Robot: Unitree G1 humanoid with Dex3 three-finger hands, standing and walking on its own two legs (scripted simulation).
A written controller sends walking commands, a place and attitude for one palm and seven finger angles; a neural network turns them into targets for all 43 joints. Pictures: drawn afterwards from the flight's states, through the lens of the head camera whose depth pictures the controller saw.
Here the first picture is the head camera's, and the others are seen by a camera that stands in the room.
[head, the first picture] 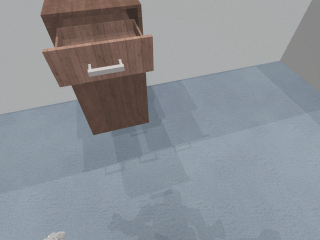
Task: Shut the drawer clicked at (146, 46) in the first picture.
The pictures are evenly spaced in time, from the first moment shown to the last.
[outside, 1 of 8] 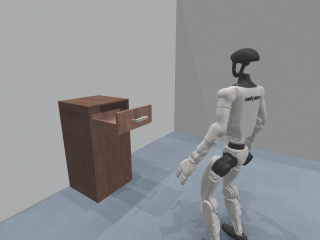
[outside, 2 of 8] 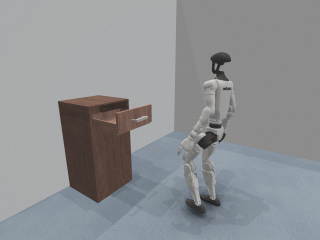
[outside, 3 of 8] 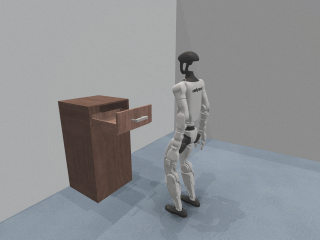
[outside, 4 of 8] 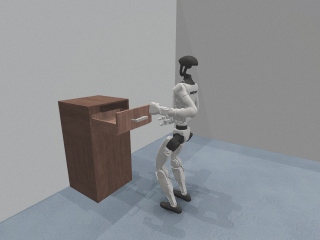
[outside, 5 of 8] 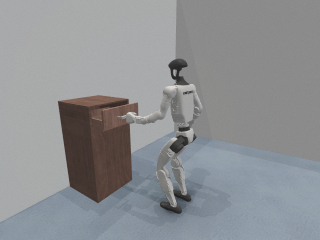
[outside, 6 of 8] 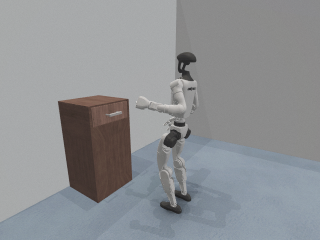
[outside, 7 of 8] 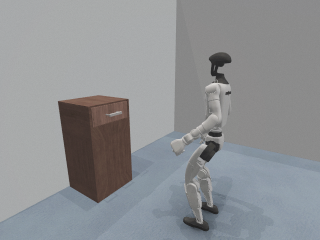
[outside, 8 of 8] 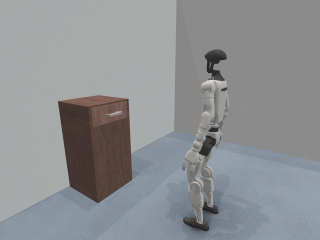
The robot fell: no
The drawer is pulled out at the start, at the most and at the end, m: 0.30 0.30 0.00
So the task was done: yes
